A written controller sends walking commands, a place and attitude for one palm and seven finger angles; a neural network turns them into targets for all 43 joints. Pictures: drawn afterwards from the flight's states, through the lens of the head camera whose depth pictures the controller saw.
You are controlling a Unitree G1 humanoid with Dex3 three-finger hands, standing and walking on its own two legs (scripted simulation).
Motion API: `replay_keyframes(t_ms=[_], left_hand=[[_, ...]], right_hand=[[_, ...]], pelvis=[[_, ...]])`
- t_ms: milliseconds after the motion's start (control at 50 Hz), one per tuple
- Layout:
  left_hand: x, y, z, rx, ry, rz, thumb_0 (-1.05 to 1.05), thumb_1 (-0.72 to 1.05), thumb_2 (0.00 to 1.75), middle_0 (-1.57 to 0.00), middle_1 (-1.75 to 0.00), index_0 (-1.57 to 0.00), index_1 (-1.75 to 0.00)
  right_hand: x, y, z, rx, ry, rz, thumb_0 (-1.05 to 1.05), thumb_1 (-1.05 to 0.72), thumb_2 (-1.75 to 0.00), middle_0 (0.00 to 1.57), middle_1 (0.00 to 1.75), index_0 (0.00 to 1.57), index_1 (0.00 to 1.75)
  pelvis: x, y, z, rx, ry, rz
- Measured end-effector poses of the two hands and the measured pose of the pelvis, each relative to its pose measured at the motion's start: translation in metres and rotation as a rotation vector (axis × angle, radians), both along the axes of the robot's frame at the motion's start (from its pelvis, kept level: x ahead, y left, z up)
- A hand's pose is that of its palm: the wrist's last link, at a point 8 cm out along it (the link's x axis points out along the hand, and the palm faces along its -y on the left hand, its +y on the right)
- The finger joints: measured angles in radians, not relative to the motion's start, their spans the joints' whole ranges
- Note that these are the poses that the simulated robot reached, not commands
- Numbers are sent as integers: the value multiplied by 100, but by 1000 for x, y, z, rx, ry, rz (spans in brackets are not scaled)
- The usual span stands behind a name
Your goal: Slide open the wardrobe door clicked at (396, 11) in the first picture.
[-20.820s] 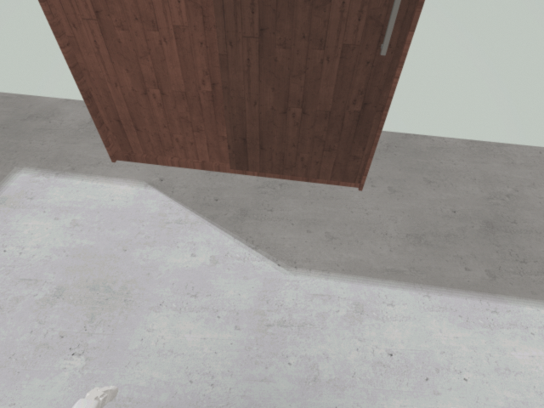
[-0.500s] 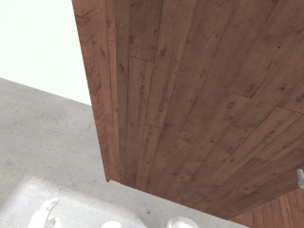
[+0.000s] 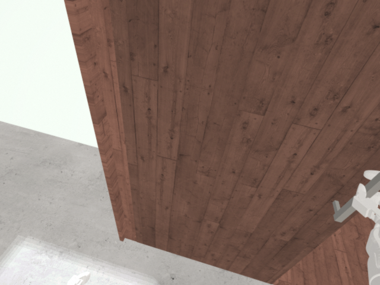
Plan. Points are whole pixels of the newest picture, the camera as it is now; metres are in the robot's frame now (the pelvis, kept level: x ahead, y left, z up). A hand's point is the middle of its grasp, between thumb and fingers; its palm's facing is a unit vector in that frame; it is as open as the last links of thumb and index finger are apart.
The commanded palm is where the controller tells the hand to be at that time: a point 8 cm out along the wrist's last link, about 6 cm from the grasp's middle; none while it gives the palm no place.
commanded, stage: stop walking and hold the door there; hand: right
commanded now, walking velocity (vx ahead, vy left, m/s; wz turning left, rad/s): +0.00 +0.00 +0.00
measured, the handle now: (376, 174) +0.35 -0.38 +0.13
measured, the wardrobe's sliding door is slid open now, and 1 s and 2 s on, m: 0.58 0.58 0.58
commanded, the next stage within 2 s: loosen the grip on the handle in 1.58 s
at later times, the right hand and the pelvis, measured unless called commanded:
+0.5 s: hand (357, 200) +0.30 -0.34 +0.09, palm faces +0.53 +0.76 -0.37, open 5.7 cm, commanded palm +0.26 -0.35 +0.06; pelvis +0.01 -0.02 +0.00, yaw -1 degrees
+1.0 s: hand (355, 204) +0.30 -0.34 +0.08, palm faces +0.40 +0.87 -0.28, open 5.6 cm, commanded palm +0.26 -0.35 +0.06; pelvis -0.07 -0.09 -0.01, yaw -3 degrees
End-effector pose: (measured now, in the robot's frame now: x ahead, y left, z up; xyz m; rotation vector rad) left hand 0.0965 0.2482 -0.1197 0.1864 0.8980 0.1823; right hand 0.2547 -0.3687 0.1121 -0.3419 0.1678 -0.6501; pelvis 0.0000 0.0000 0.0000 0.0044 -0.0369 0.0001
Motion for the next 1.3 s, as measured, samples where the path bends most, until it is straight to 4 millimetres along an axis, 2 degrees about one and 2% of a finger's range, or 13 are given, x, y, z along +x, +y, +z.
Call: replay_keyframes(t_ms=[100,180,300,480,580,680,740,860,940,1020,1100,1200,1300], left_hand=[[7,-4,10,30,-24,6,2,90,89,-21,-30,-20,-30],[16,-12,15,16,-47,-3,2,90,90,-20,-30,-20,-30],[27,-17,14,-10,-40,-25,1,90,90,-20,-30,-20,-30],[39,-10,11,11,-20,-25,1,90,90,-20,-30,-20,-30],[43,-13,9,48,-5,-41,1,90,90,-20,-30,-20,-30],[43,-34,10,103,-2,-82,1,91,90,-20,-30,-20,-30],[39,-60,10,80,-17,-93,1,91,90,-20,-30,-20,-30],[19,-124,3,-81,-31,-163,1,91,90,-20,-30,-20,-30],[0,-146,-10,-136,4,-203,1,90,90,-20,-30,-20,-30],[-22,-147,-12,-116,68,-184,1,90,89,-21,-30,-20,-30],[-36,-133,-6,-22,108,-159,1,90,89,-21,-30,-20,-30],[-40,-119,8,54,83,-100,2,90,90,-20,-30,-20,-30],[-40,-120,19,60,33,-74,2,90,90,-20,-30,-20,-30]], right_hand=[[2,-1,-3,0,-8,29,-11,-67,-83,26,135,33,137],[2,1,-3,-5,-1,26,-10,-69,-83,24,135,30,137],[3,3,-3,-9,4,17,-10,-70,-84,23,135,29,138],[3,0,-5,-14,-10,39,-11,-68,-86,28,135,34,139],[4,-4,-9,-5,-32,93,-13,-68,-86,31,135,37,139],[7,-10,-19,20,-72,174,-15,-69,-86,36,137,38,140],[6,-10,-20,40,-81,198,-15,-72,-85,38,137,35,140],[4,-7,-18,66,-44,205,-11,-76,-82,28,133,27,140],[4,-7,-18,63,-42,210,-11,-77,-82,27,133,25,140],[4,-8,-17,86,-35,222,-10,-77,-82,26,132,27,140],[5,-12,-18,118,-54,263,-10,-75,-83,29,134,31,140],[5,-15,-18,136,-53,299,-9,-75,-82,29,135,34,140],[5,-16,-17,140,-47,309,-9,-76,-80,28,134,33,140]], pelvis=[[-2,-13,2,-16,-6,16],[-2,-14,5,-27,4,5],[3,-11,7,-14,18,8],[8,-16,5,4,35,-8],[-4,-32,0,3,34,-53],[-23,-57,-10,-16,36,-110],[-40,-68,-10,-30,23,-93],[-62,-78,-4,-19,40,-65],[-69,-80,-10,-42,55,-50],[-68,-89,-4,-25,46,-65],[-63,-103,-3,-22,36,-78],[-66,-118,-1,-23,32,-53],[-73,-121,3,-12,41,-40]])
